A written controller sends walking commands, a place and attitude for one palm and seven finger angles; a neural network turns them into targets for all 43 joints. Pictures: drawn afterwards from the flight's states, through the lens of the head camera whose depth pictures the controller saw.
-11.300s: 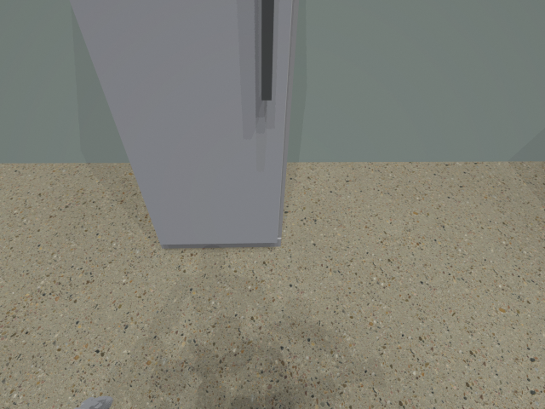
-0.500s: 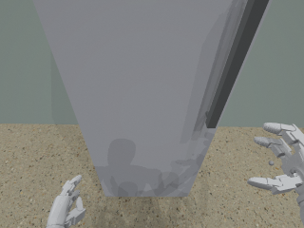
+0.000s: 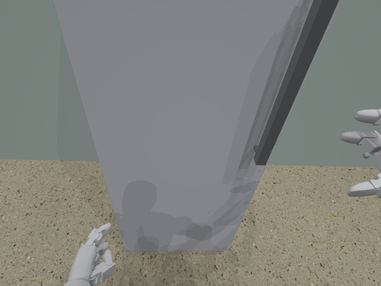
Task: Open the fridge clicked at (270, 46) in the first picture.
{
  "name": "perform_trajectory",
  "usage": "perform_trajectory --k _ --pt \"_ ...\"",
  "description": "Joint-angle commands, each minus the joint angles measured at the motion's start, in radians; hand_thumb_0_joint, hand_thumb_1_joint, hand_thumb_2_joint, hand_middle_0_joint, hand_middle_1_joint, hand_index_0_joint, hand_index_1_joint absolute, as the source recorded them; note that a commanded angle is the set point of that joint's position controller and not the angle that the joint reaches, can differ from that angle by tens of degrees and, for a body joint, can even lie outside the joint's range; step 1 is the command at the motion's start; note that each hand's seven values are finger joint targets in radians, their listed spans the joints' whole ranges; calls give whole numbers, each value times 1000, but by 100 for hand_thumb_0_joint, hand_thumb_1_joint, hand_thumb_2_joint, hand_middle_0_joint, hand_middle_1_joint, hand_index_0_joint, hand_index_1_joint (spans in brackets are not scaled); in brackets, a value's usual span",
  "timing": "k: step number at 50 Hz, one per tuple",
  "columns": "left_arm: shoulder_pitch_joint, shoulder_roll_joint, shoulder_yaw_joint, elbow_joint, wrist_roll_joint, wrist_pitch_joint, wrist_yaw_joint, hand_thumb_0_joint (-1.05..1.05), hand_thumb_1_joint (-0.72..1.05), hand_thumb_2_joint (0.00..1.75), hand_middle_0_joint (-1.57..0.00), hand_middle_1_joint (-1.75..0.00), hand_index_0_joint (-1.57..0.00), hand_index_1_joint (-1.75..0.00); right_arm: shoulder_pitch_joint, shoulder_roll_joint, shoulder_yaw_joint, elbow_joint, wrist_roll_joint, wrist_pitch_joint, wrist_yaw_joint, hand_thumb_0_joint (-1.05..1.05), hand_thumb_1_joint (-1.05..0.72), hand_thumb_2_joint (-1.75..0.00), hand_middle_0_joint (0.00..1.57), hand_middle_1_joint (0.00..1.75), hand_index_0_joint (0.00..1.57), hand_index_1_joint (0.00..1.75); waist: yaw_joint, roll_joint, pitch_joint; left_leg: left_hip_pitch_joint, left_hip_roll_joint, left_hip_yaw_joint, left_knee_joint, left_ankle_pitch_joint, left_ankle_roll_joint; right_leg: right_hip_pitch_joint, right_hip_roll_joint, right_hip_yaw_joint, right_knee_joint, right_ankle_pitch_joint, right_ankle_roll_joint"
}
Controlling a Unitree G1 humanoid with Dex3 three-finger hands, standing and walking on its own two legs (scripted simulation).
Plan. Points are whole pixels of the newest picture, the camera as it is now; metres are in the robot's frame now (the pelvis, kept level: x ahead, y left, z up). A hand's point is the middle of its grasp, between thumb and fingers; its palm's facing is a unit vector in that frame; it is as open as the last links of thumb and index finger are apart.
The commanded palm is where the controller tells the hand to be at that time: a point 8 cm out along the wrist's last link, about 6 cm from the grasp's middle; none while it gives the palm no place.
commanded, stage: raise the hand to about handle height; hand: right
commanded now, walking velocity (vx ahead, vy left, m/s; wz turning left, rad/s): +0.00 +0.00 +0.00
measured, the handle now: (283, 90) +0.45 -0.18 +0.24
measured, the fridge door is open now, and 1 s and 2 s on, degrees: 0 0 0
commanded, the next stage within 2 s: move the hooked fingers beside the handle in 0.46 s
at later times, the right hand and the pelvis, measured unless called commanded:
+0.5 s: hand (360, 155) +0.28 -0.28 +0.22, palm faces +0.08 +0.99 -0.10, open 13.9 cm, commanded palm +0.25 -0.32 +0.22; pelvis +0.00 +0.00 +0.00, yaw +1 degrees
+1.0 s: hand (350, 146) +0.31 -0.28 +0.21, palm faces +0.07 +1.00 -0.06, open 13.9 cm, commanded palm +0.28 -0.32 +0.21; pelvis +0.00 +0.00 +0.00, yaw +1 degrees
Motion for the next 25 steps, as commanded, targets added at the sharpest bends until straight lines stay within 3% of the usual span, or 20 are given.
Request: perform_trajectory --k 1,5,8,10,16,25 --pt "-150 121 60 -177 -9 -51 -4 0 90 90 -20 -30 -20 -30 -244 -262 -82 -104 28 -25 18 0 50 -30 30 120 30 120 -1 20 -125 25 -8 -29 -70 163 16 6 24 13 -78 185 -29" --pt "-159 125 70 -194 -9 -38 -14 0 90 90 -20 -30 -20 -30 -217 -280 -102 -135 37 -15 22 0 50 -30 30 120 30 120 -6 51 -130 22 -5 -41 -73 149 12 -2 20 8 -67 177 -28" --pt "-168 118 69 -207 -6 -41 -10 0 90 90 -20 -30 -20 -30 -288 -303 -127 -240 35 -41 -2 0 50 -30 30 120 30 120 -5 -10 -169 24 -8 -35 -65 135 13 24 24 5 -71 177 -29" --pt "-164 115 70 -200 -2 -45 -6 0 90 90 -20 -30 -20 -30 -278 -321 -145 -255 33 -60 -20 0 50 -30 30 120 30 120 -7 -5 -160 29 -9 -42 -75 133 14 27 20 3 -69 180 -29" --pt "-154 114 66 -187 -3 -49 6 0 90 90 -20 -30 -20 -30 -305 -292 -110 -260 10 -59 -33 0 50 -30 30 120 30 120 7 -63 -149 20 -11 -30 -74 143 15 46 22 -2 -84 178 -29" --pt "-148 118 66 -177 -4 -43 2 0 90 90 -20 -30 -20 -30 -256 -275 -97 -179 25 -28 -8 0 50 -30 30 120 30 120 6 14 -118 7 -19 -20 -81 163 12 38 18 10 -86 187 -28"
